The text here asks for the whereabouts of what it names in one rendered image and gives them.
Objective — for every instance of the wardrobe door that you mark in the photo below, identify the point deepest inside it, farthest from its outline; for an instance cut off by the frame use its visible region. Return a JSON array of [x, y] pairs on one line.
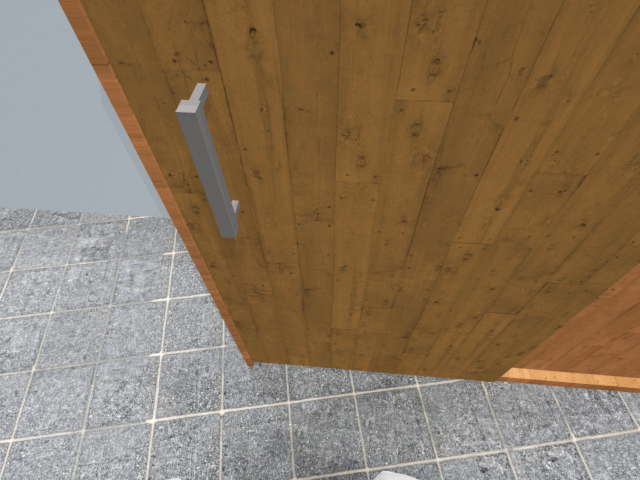
[[602, 339], [426, 187]]

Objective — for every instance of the handle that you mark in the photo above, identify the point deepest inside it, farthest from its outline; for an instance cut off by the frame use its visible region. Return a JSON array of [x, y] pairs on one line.
[[196, 131]]

